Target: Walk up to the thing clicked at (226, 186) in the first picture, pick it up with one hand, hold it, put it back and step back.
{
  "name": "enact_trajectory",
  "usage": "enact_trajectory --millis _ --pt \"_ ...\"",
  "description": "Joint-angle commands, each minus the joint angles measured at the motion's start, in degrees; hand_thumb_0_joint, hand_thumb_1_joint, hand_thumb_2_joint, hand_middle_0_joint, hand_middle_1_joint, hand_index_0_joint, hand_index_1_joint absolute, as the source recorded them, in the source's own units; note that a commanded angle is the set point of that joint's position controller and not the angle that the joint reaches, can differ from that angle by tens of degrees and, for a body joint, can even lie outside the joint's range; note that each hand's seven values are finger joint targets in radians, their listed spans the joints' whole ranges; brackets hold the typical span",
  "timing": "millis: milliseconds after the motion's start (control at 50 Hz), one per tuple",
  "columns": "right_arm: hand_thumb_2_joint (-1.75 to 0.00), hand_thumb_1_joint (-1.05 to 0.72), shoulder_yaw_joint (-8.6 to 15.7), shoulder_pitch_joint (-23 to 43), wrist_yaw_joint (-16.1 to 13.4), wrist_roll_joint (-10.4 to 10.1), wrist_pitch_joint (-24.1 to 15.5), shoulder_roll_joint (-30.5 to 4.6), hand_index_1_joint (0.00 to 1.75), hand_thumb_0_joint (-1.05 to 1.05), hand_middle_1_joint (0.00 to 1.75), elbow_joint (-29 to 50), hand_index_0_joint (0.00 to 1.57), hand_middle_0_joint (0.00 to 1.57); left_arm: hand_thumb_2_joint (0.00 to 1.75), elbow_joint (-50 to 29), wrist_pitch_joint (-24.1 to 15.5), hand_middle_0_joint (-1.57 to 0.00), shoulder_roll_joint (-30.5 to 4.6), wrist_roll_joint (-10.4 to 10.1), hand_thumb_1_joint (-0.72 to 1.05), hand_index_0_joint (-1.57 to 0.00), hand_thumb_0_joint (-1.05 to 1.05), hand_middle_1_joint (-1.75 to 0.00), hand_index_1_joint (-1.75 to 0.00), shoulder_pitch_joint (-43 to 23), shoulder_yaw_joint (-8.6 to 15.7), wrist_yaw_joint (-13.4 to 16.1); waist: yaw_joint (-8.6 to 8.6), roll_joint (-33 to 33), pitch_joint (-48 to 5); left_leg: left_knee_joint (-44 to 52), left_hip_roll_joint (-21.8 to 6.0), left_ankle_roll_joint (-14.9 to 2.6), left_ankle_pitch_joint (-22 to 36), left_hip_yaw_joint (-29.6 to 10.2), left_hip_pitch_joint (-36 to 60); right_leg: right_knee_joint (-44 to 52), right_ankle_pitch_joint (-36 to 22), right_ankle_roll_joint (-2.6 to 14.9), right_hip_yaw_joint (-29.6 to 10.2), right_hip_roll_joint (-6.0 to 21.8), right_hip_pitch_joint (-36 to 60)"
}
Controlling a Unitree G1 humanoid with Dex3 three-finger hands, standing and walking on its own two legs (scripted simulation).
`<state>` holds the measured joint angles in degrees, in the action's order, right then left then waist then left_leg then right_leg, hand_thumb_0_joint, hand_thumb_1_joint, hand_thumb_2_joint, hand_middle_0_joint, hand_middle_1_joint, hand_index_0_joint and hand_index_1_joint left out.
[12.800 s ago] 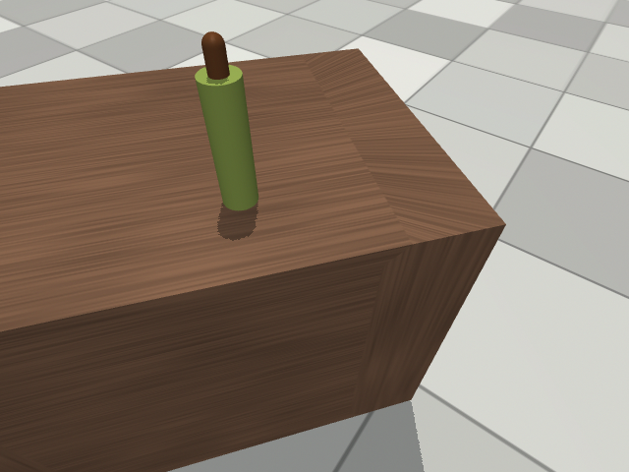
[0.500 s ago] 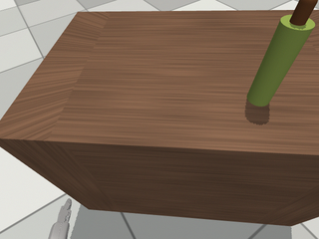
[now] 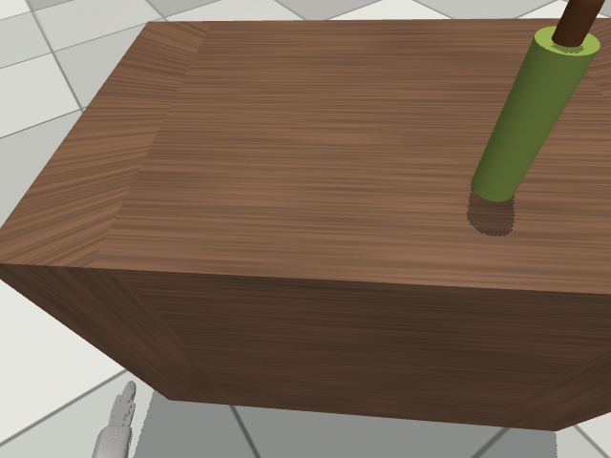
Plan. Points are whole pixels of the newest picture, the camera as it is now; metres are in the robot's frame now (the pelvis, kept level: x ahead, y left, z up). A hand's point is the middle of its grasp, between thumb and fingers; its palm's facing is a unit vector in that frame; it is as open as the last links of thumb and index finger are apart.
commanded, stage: go down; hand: right
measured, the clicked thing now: (531, 109) +0.52 -0.24 +0.18
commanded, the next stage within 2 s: none
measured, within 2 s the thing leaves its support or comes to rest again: neither
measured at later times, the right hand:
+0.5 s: hand out of the picture +0.39 -0.42 +0.21, palm faces +0.31 +0.95 +0.01, open 17.5 cm
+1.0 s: hand out of the picture +0.39 -0.42 +0.21, palm faces +0.30 +0.95 +0.01, open 17.4 cm
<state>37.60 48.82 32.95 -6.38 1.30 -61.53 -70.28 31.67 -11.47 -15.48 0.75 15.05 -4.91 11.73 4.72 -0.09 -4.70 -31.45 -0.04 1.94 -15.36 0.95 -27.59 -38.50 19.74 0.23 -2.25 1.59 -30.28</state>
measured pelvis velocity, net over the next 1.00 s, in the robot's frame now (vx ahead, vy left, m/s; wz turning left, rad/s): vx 0.00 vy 0.00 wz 0.00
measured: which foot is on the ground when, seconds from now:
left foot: down 0.00-1.00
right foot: down 0.00-1.00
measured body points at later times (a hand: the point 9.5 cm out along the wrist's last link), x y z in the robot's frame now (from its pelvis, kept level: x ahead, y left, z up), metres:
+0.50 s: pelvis +0.00 +0.00 +0.00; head +0.07 -0.02 +0.45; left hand +0.15 +0.26 -0.07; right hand +0.37 -0.47 +0.22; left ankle -0.01 +0.15 -0.72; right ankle -0.01 -0.11 -0.72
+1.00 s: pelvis +0.00 +0.00 +0.00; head +0.07 -0.02 +0.45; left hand +0.15 +0.26 -0.07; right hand +0.37 -0.47 +0.21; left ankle -0.01 +0.15 -0.72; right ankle -0.01 -0.11 -0.72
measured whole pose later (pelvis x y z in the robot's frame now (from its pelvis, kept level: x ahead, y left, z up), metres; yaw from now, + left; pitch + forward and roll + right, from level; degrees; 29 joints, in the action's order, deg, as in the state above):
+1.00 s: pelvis +0.00 +0.00 +0.00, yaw +0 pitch +12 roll +3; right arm 38.2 47.0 33.2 -7.3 0.9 -59.9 -68.3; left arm 33.5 -11.6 -15.3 0.9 14.2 -4.2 12.0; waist 4.4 -0.2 -5.0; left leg -31.5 0.0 2.0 -15.7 0.9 -27.5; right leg -38.6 20.2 0.2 -2.2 1.6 -30.2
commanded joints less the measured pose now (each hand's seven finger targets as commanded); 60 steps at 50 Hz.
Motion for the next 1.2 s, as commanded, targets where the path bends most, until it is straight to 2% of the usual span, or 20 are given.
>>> enact_trajectory --millis 0,80,140,200,260,340,380,460,480,540,580,620,740,780,860,960,1020,1060,1120,1180 --pt "-0.06 0.59 0.48 17.63 0.66 -2.45 -3.83 -20.38 0.06 0.00 0.06 9.82 0.05 0.04 0.05 -6.32 -3.25 -0.05 -8.06 -0.27 -0.55 -0.05 0.00 -0.05 -0.05 -0.92 3.21 0.73 -0.22 -10.91 -17.01 1.61 1.55 -3.59 13.57 1.09 6.10 4.22 -21.33 -0.21 0.23 -0.73 12.02" --pt "-0.05 0.57 3.30 21.15 0.58 -2.56 -4.61 -25.13 0.06 0.00 0.06 17.29 0.05 0.04 0.05 -6.76 -3.34 -0.05 -10.09 -0.12 -0.55 -0.05 0.00 -0.05 -0.05 0.54 5.61 1.13 -0.95 -15.50 -23.72 1.21 1.34 -3.73 16.12 0.90 7.35 3.73 -26.36 -0.65 0.26 -0.76 16.97" --pt "-0.05 0.56 1.35 17.95 0.51 -3.08 -3.43 -21.07 0.06 0.00 0.06 13.53 0.05 0.05 0.05 -4.56 -3.00 -0.05 -8.20 -0.34 -0.55 -0.05 0.00 -0.05 -0.05 -0.19 4.26 0.80 -0.77 -14.22 -17.97 1.60 1.75 -3.74 14.75 1.33 5.25 4.08 -27.23 -0.79 -0.05 -0.38 15.13" --pt "-0.06 0.55 2.11 20.64 0.05 -2.57 -3.76 -22.73 0.06 0.00 0.06 14.64 0.05 0.05 0.05 -7.63 -3.52 -0.05 -10.21 -0.12 -0.56 -0.04 0.00 -0.05 -0.05 -2.17 5.66 1.05 -0.18 -13.39 -21.63 1.30 1.75 -3.78 15.22 1.28 6.01 3.64 -28.20 -0.89 -0.26 -0.17 16.29" --pt "-0.06 0.57 1.27 16.36 0.39 -2.52 -3.14 -20.69 0.06 0.00 0.06 11.60 0.05 0.04 0.05 -5.11 -2.92 -0.05 -7.68 -0.15 -0.55 -0.04 0.00 -0.05 -0.05 0.15 3.23 0.75 -1.11 -12.56 -18.15 1.32 1.87 -3.76 15.94 1.45 6.01 3.53 -29.63 -0.90 -0.16 -0.25 14.23" --pt "-0.06 0.57 3.50 16.66 0.55 -2.84 -3.44 -23.53 0.06 0.00 0.06 14.12 0.05 0.04 0.05 -8.61 -2.96 -0.05 -9.85 -0.21 -0.55 -0.05 0.00 -0.05 -0.05 -1.04 4.87 0.87 -1.43 -11.75 -21.91 1.27 1.51 -3.64 17.20 1.17 8.91 3.71 -27.85 -0.61 0.20 -0.61 14.70" --pt "-0.06 0.55 2.19 17.43 0.72 -2.93 -3.56 -21.64 0.06 0.00 0.06 14.31 0.05 0.05 0.05 -8.41 -2.91 -0.05 -8.84 -0.31 -0.55 -0.05 0.00 -0.05 -0.05 -1.26 4.44 0.84 -0.73 -12.23 -19.87 1.31 1.58 -3.64 16.26 1.13 7.28 3.95 -27.20 -0.48 0.23 -0.51 14.85" --pt "-0.06 0.56 3.58 18.03 0.26 -3.11 -3.53 -23.01 0.06 0.00 0.06 15.84 0.05 0.04 0.05 -6.89 -2.88 -0.05 -9.57 -0.20 -0.55 -0.05 0.00 -0.05 -0.05 -0.06 5.41 0.93 -0.97 -11.81 -20.51 1.55 1.48 -3.62 16.89 0.93 7.85 3.85 -26.69 -0.34 0.39 -0.73 14.56" --pt "-0.06 0.55 4.04 19.96 0.16 -2.98 -3.88 -24.06 0.06 0.00 0.06 18.34 0.05 0.05 0.05 -7.41 -3.05 -0.05 -8.27 -0.28 -0.55 -0.05 0.00 -0.05 -0.05 -2.36 3.93 0.83 -1.81 -13.80 -21.43 1.39 1.07 -3.53 16.96 0.58 8.93 3.84 -25.37 -0.18 0.76 -1.13 14.53" --pt "-0.06 0.55 2.67 18.69 0.06 -2.66 -3.64 -22.72 0.06 0.00 0.06 15.56 0.05 0.05 0.05 -5.57 -3.17 -0.05 -7.59 -0.33 -0.55 -0.05 0.00 -0.05 -0.05 -2.49 3.45 1.05 -1.20 -12.57 -18.83 1.68 0.82 -3.32 14.89 0.17 8.52 4.33 -20.46 0.26 1.04 -1.49 11.54" --pt "-0.06 0.55 1.92 18.23 0.26 -2.79 -3.48 -21.86 0.06 0.00 0.06 12.94 0.05 0.05 0.05 -6.71 -3.35 -0.05 -9.04 -0.18 -0.55 -0.05 0.00 -0.05 -0.05 -2.31 4.55 1.46 0.02 -10.78 -19.31 1.46 1.11 -3.20 15.37 0.56 7.46 3.86 -21.57 0.15 0.69 -1.12 12.86" --pt "-0.06 0.54 2.14 18.61 0.42 -2.63 -3.46 -22.19 0.06 0.00 0.06 12.85 0.05 0.05 0.05 -7.60 -3.28 -0.05 -9.53 -0.15 -0.56 -0.04 0.00 -0.05 -0.05 -1.69 4.59 1.43 -0.10 -10.99 -21.50 0.86 1.25 -3.31 17.92 0.73 7.64 3.23 -26.13 -0.07 0.41 -0.98 14.74" --pt "-0.07 0.54 2.97 17.22 0.60 -2.66 -3.95 -23.54 0.06 0.00 0.06 13.89 0.05 0.05 0.05 -6.10 -2.90 -0.05 -8.90 -0.26 -0.55 -0.05 0.00 -0.05 -0.05 -0.19 4.72 1.03 -1.07 -12.60 -19.68 0.91 1.21 -3.48 16.84 0.82 7.28 3.59 -25.89 -0.32 0.43 -1.02 14.16" --pt "-0.06 0.54 2.04 15.32 0.88 -3.00 -3.80 -20.94 0.06 0.00 0.06 12.53 0.05 0.05 0.05 -4.96 -2.75 -0.05 -7.29 -0.31 -0.55 -0.05 0.00 -0.05 -0.05 -0.35 3.34 0.59 -1.22 -12.51 -19.07 0.90 1.38 -3.51 16.71 0.78 6.44 3.09 -26.73 -0.37 0.36 -0.86 14.05" --pt "-0.06 0.55 3.55 19.23 0.80 -3.07 -4.64 -23.92 0.06 0.00 0.06 16.47 0.05 0.05 0.05 -6.75 -3.25 -0.05 -10.07 -0.20 -0.55 -0.05 0.00 -0.05 -0.05 -1.94 5.63 1.29 -0.61 -12.45 -22.20 0.94 1.03 -3.43 17.37 0.30 8.05 3.26 -24.86 -0.04 0.57 -1.09 14.35" --pt "-0.06 0.54 2.51 17.26 0.27 -2.97 -3.82 -21.46 0.06 0.00 0.06 13.99 0.05 0.05 0.05 -5.44 -3.07 -0.05 -9.24 -0.08 -0.55 -0.05 0.00 -0.05 -0.05 -2.59 5.15 1.12 -0.93 -12.98 -20.78 1.02 1.66 -3.77 16.24 1.02 6.44 3.00 -29.50 -0.77 -0.14 -0.40 15.45" --pt "-0.06 0.55 2.29 18.22 0.30 -2.80 -4.08 -21.93 0.06 0.00 0.06 12.98 0.05 0.05 0.05 -5.33 -3.13 -0.05 -8.41 -0.05 -0.55 -0.05 0.00 -0.05 -0.05 -2.61 3.99 1.11 -0.64 -12.15 -19.59 0.96 1.56 -3.65 16.13 1.02 6.74 3.08 -27.60 -0.61 0.04 -0.44 13.63" --pt "-0.06 0.54 2.58 19.64 0.18 -2.27 -4.39 -23.00 0.06 0.00 0.06 15.44 0.05 0.05 0.05 -7.51 -3.35 -0.05 -9.92 -0.05 -0.55 -0.05 0.00 -0.05 -0.05 -3.15 5.55 1.28 -0.80 -12.84 -22.87 0.88 1.35 -3.68 15.98 0.80 8.13 3.66 -25.62 -0.42 0.20 -0.63 14.72" --pt "-0.06 0.55 1.24 16.57 0.43 -2.80 -3.54 -20.76 0.06 0.00 0.06 11.70 0.05 0.05 0.04 -5.80 -2.94 -0.05 -8.96 -0.27 -0.55 -0.05 0.00 -0.05 -0.05 0.03 4.78 1.19 -0.06 -11.66 -17.96 1.42 1.83 -3.54 14.33 1.38 5.54 4.11 -25.28 -0.55 -0.09 -0.33 14.24" --pt "-0.06 0.54 3.42 21.17 0.00 -2.52 -4.17 -24.39 0.06 0.00 0.06 17.35 0.05 0.05 0.05 -6.64 -3.31 -0.05 -9.43 -0.05 -0.56 -0.05 0.00 -0.05 -0.05 -0.55 5.40 1.09 -1.23 -14.31 -23.20 0.82 1.45 -3.60 16.96 0.91 7.25 3.35 -28.22 -0.68 0.25 -0.55 16.32"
